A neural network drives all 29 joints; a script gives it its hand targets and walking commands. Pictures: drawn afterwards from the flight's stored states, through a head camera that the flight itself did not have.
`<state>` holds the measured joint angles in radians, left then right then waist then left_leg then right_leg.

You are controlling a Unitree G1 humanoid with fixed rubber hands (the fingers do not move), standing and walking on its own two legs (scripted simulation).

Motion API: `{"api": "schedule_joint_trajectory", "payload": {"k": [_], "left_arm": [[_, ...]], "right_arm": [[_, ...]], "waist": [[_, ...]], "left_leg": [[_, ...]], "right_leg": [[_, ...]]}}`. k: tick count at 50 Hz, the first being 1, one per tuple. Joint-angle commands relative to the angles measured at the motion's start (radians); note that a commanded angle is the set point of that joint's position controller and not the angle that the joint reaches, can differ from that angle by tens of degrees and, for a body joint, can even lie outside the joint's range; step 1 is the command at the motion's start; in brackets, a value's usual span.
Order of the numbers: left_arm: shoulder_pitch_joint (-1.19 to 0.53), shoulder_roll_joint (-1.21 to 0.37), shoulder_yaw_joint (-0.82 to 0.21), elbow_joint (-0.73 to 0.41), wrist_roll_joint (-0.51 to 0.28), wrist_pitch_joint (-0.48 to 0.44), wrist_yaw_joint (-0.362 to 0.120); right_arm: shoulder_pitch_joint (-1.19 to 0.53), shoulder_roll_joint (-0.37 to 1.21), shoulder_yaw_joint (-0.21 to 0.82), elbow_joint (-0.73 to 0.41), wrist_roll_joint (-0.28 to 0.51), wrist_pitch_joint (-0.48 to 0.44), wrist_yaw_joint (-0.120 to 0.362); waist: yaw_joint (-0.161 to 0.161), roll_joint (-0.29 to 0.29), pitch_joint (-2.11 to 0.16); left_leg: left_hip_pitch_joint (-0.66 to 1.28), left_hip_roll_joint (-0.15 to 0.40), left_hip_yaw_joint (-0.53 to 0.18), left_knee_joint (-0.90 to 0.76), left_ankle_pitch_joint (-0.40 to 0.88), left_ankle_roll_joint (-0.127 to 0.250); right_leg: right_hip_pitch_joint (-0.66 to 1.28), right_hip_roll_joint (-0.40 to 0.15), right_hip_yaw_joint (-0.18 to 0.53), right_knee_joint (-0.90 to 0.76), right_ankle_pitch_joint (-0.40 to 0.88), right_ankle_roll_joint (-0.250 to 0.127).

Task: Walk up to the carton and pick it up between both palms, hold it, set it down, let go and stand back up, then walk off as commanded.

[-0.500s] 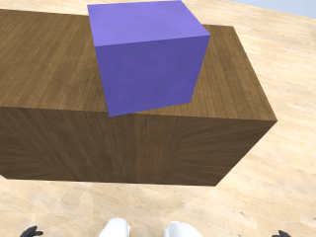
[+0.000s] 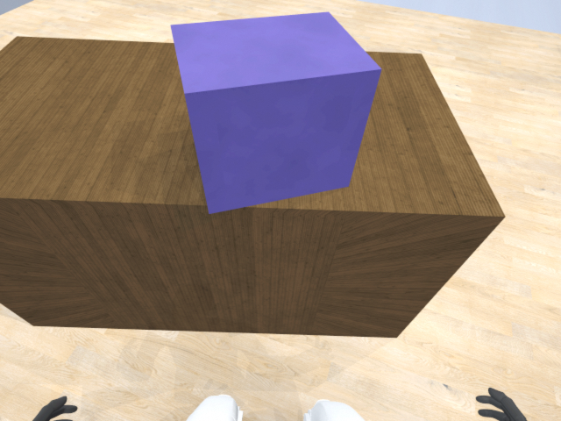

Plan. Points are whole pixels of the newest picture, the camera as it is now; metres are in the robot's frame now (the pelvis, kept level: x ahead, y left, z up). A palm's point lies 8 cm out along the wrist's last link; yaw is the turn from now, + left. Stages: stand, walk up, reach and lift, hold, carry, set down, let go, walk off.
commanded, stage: walk up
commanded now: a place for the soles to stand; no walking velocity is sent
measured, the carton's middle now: (268, 113) +0.61 +0.05 +0.09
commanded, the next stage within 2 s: none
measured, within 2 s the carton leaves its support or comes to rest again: neither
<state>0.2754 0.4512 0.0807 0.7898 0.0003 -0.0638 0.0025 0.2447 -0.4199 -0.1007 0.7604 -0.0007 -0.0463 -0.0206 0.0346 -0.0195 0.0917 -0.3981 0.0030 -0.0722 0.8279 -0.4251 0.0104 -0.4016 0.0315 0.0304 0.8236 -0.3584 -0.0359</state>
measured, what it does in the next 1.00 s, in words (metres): stands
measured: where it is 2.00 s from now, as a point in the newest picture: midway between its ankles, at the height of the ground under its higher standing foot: outside the picture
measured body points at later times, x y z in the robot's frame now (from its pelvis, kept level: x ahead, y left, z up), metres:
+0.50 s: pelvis +0.02 +0.01 +0.00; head +0.05 +0.02 +0.45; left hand +0.10 +0.36 -0.09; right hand +0.15 -0.32 -0.08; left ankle +0.05 +0.15 -0.70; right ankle +0.05 -0.11 -0.70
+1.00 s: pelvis +0.02 +0.02 +0.00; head +0.03 +0.03 +0.45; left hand +0.10 +0.36 -0.09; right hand +0.16 -0.31 -0.08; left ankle +0.05 +0.15 -0.70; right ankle +0.05 -0.11 -0.70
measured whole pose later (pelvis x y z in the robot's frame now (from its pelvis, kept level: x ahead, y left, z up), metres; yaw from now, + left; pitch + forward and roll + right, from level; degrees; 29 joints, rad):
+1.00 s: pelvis +0.02 +0.02 +0.00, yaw +1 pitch -2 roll +0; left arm 0.27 0.45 0.07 0.79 0.00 -0.07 0.00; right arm 0.22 -0.42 -0.10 0.76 0.00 -0.06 0.01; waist 0.03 -0.01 0.06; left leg -0.40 -0.02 -0.07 0.82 -0.40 0.02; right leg -0.40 0.01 0.03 0.84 -0.46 -0.02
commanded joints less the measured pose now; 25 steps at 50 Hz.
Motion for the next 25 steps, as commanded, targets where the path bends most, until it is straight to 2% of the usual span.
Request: {"api": "schedule_joint_trajectory", "payload": {"k": [1, 2, 3, 4, 5, 6, 7, 9, 10, 11, 12, 13, 14, 15, 16, 17, 18, 19, 20, 21, 22, 23, 24, 25], "left_arm": [[-0.096, 0.209, 0.034, -0.051, 0.04, -0.01, 0.005], [-0.111, 0.181, 0.027, -0.058, 0.037, -0.006, 0.001], [-0.108, 0.151, 0.021, -0.059, 0.032, -0.001, 0.0], [-0.096, 0.133, 0.016, -0.062, 0.027, 0.003, 0.001], [-0.089, 0.159, 0.019, -0.048, 0.025, 0.007, 0.003], [-0.053, 0.171, 0.025, -0.035, 0.023, 0.007, 0.0], [-0.035, 0.163, 0.027, -0.03, 0.027, 0.001, -0.004], [0.001, 0.168, 0.032, -0.019, 0.033, -0.011, -0.006], [0.016, 0.181, 0.037, -0.014, 0.038, -0.017, -0.003], [0.022, 0.198, 0.039, -0.02, 0.044, -0.025, -0.002], [0.041, 0.236, 0.045, -0.019, 0.045, -0.03, 0.003], [0.023, 0.25, 0.045, -0.018, 0.046, -0.029, 0.003], [-0.029, 0.25, 0.038, -0.032, 0.041, -0.027, 0.004], [-0.06, 0.232, 0.029, -0.035, 0.034, -0.024, 0.004], [-0.073, 0.205, 0.017, -0.038, 0.026, -0.021, 0.003], [-0.081, 0.174, 0.012, -0.045, 0.021, -0.018, 0.005], [-0.093, 0.145, 0.006, -0.052, 0.018, -0.013, 0.003], [-0.091, 0.143, 0.011, -0.051, 0.017, -0.008, 0.006], [-0.076, 0.155, 0.013, -0.041, 0.018, -0.004, 0.009], [-0.052, 0.156, 0.013, -0.041, 0.019, -0.007, 0.012], [-0.044, 0.165, 0.013, -0.04, 0.023, -0.016, 0.011], [-0.041, 0.173, 0.017, -0.04, 0.026, -0.023, 0.011], [-0.022, 0.202, 0.025, -0.032, 0.03, -0.027, 0.01], [-0.011, 0.228, 0.029, -0.032, 0.035, -0.03, 0.009]], "right_arm": [[0.05, -0.197, -0.037, 0.015, -0.027, -0.018, 0.021], [0.085, -0.222, -0.043, 0.016, -0.033, -0.026, 0.017], [0.087, -0.25, -0.048, 0.005, -0.041, -0.032, 0.013], [0.073, -0.283, -0.048, -0.002, -0.044, -0.036, 0.012], [0.03, -0.299, -0.052, -0.012, -0.045, -0.034, 0.011], [-0.02, -0.291, -0.048, -0.028, -0.049, -0.03, 0.007], [-0.034, -0.275, -0.043, -0.033, -0.051, -0.028, 0.006], [-0.068, -0.254, -0.031, -0.05, -0.047, -0.019, 0.012], [-0.064, -0.226, -0.019, -0.053, -0.041, -0.017, 0.016], [-0.074, -0.193, -0.011, -0.053, -0.033, -0.016, 0.018], [-0.067, -0.174, -0.011, -0.047, -0.026, -0.014, 0.015], [-0.039, -0.187, -0.016, -0.035, -0.02, -0.011, 0.009], [-0.012, -0.197, -0.018, -0.022, -0.018, -0.016, 0.008], [-0.007, -0.192, -0.018, -0.019, -0.018, -0.024, 0.01], [0.013, -0.197, -0.02, -0.01, -0.021, -0.031, 0.009], [0.028, -0.211, -0.025, -0.011, -0.025, -0.037, 0.01], [0.029, -0.236, -0.027, -0.014, -0.028, -0.044, 0.009], [0.014, -0.253, -0.028, -0.024, -0.025, -0.049, 0.008], [-0.002, -0.255, -0.027, -0.023, -0.022, -0.046, 0.005], [-0.028, -0.248, -0.024, -0.031, -0.023, -0.042, 0.004], [-0.044, -0.234, -0.019, -0.033, -0.024, -0.038, 0.004], [-0.079, -0.212, -0.009, -0.041, -0.019, -0.034, 0.006], [-0.091, -0.196, -0.008, -0.048, -0.012, -0.028, 0.006], [-0.08, -0.18, -0.006, -0.041, -0.004, -0.022, 0.005]], "waist": [[-0.079, -0.02, -0.019], [-0.091, 0.042, -0.026], [-0.094, 0.129, -0.048], [-0.078, 0.207, -0.03], [-0.069, 0.177, -0.009], [-0.041, 0.157, 0.001], [-0.023, 0.141, 0.006], [-0.002, 0.129, -0.026], [0.009, 0.079, -0.045], [0.011, 0.007, -0.059], [0.002, -0.053, -0.074], [-0.015, -0.063, -0.058], [-0.039, -0.04, -0.055], [-0.054, -0.013, -0.067], [-0.063, -0.011, -0.089], [-0.071, 0.027, -0.114], [-0.063, 0.058, -0.135], [-0.052, 0.089, -0.131], [-0.037, 0.088, -0.124], [-0.024, 0.071, -0.136], [-0.015, 0.062, -0.146], [-0.006, 0.046, -0.14], [-0.011, 0.007, -0.145], [-0.016, -0.038, -0.158]], "left_leg": [[0.126, 0.01, 0.002, -0.123, 0.028, 0.071], [0.154, 0.039, -0.093, -0.25, -0.053, 0.09], [0.163, 0.115, -0.301, -0.374, -0.188, 0.135], [0.121, 0.219, -0.513, -0.488, -0.277, 0.177], [0.083, 0.259, -0.557, -0.492, -0.269, 0.209], [0.037, 0.249, -0.521, -0.468, -0.263, 0.215], [-0.003, 0.225, -0.464, -0.437, -0.208, 0.202], [-0.077, 0.151, -0.311, -0.347, -0.136, 0.139], [-0.138, 0.1, -0.244, -0.3, -0.133, 0.103], [-0.19, 0.054, -0.162, -0.19, -0.084, 0.061], [-0.182, -0.022, -0.046, -0.044, -0.04, 0.031], [-0.154, -0.015, 0.003, -0.007, -0.039, 0.033], [-0.074, 0.004, 0.006, -0.052, -0.027, 0.04], [0.007, 0.008, 0.013, -0.108, 0.022, 0.047], [0.097, 0.003, -0.02, -0.162, 0.068, 0.061], [0.16, 0.04, -0.101, -0.215, 0.159, 0.079], [0.163, 0.107, -0.235, -0.277, 0.186, 0.116], [0.163, 0.175, -0.347, -0.305, 0.238, 0.158], [0.148, 0.215, -0.379, -0.28, 0.315, 0.189], [0.128, 0.215, -0.352, -0.244, 0.405, 0.192], [0.085, 0.179, -0.289, -0.195, 0.45, 0.162], [0.018, 0.104, -0.199, -0.15, 0.412, 0.112], [-0.011, 0.04, -0.098, -0.082, 0.35, 0.064], [-0.017, -0.005, -0.029, -0.008, 0.261, 0.039]], "right_leg": [[-0.158, -0.205, 0.327, -0.381, -0.377, -0.126], [-0.185, -0.148, 0.229, -0.286, -0.32, -0.085], [-0.198, -0.077, 0.138, -0.115, -0.214, -0.043], [-0.206, -0.027, 0.035, 0.031, -0.146, -0.01], [-0.2, -0.042, 0.02, 0.067, -0.167, -0.002], [-0.148, -0.05, 0.029, 0.046, -0.169, -0.002], [-0.096, -0.047, 0.018, -0.013, -0.154, -0.007], [0.074, -0.04, 0.015, -0.174, -0.097, -0.02], [0.139, -0.06, 0.1, -0.23, -0.111, -0.042], [0.194, -0.135, 0.254, -0.321, -0.184, -0.076], [0.181, -0.235, 0.439, -0.401, -0.218, -0.127], [0.14, -0.309, 0.512, -0.421, -0.177, -0.179], [0.099, -0.306, 0.475, -0.371, -0.068, -0.197], [0.053, -0.277, 0.399, -0.317, 0.026, -0.178], [-0.004, -0.227, 0.307, -0.267, 0.093, -0.136], [-0.034, -0.17, 0.223, -0.185, 0.168, -0.091], [-0.042, -0.097, 0.117, -0.072, 0.208, -0.042], [-0.05, -0.06, 0.06, -0.005, 0.152, -0.011], [-0.04, -0.061, 0.028, -0.012, 0.05, 0.0], [0.008, -0.06, 0.028, -0.052, 0.042, -0.003], [0.067, -0.073, 0.055, -0.108, 0.117, -0.014], [0.12, -0.096, 0.12, -0.179, 0.173, -0.045], [0.147, -0.145, 0.215, -0.235, 0.192, -0.088], [0.149, -0.214, 0.31, -0.259, 0.204, -0.143]]}}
